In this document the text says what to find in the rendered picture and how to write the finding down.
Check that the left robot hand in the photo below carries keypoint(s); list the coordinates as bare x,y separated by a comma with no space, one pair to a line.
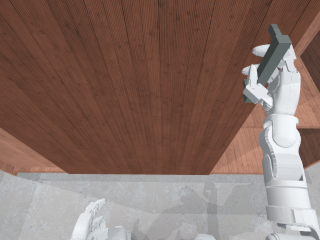
89,229

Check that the right robot hand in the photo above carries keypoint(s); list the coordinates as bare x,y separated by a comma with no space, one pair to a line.
284,85

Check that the right robot forearm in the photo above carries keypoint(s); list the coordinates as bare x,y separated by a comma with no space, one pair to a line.
284,177

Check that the wardrobe door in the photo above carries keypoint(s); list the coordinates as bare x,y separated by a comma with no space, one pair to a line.
134,87
17,154

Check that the left robot thigh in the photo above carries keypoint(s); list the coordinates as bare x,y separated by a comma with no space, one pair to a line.
118,233

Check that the handle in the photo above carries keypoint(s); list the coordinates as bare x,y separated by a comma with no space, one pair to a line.
274,54

